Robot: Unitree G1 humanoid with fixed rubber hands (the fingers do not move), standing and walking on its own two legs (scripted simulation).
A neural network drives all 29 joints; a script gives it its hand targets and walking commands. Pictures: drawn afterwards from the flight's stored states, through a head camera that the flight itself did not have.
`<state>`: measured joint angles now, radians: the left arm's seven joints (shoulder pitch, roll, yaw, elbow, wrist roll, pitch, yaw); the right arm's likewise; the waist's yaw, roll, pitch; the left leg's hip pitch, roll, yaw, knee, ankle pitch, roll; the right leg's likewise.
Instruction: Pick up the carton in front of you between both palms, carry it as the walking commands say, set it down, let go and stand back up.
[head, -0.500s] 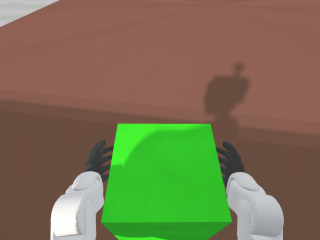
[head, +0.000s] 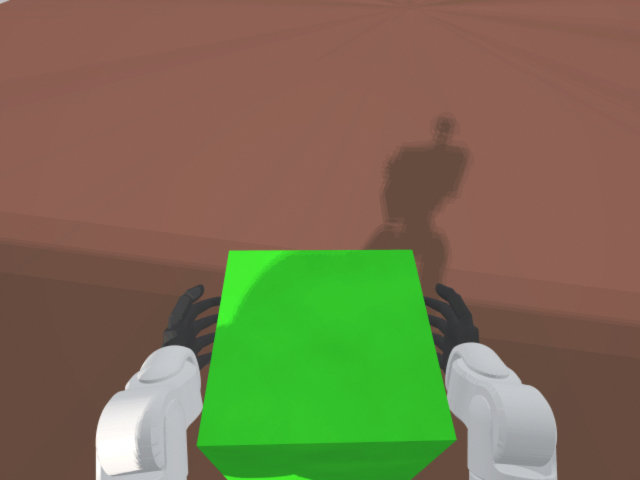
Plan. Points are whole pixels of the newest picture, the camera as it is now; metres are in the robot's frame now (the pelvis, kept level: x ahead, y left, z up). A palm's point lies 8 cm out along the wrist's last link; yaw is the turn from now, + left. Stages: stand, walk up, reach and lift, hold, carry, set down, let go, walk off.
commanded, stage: carry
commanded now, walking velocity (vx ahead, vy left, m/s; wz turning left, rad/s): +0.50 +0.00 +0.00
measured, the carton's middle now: (321, 378) +0.24 +0.00 +0.02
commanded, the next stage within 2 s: none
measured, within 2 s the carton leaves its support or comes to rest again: neither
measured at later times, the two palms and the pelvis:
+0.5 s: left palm (238, 168) +0.55 +0.13 +0.10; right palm (417, 173) +0.56 -0.17 +0.10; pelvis +0.32 -0.02 +0.00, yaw +2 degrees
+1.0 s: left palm (239, 126) +0.71 +0.15 +0.09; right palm (392, 129) +0.72 -0.15 +0.09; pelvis +0.47 -0.01 +0.02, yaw +2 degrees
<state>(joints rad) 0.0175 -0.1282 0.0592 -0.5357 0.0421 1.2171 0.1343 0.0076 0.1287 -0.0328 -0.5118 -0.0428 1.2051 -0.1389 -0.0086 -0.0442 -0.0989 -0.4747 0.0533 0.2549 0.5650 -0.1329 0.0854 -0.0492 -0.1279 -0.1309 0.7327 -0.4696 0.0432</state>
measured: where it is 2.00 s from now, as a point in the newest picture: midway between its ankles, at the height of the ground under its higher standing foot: (306, 428)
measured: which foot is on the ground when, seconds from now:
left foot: down 0.00-0.44, up 0.46-0.72, down 0.74-1.00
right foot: up 0.00-0.42, down 0.44-1.00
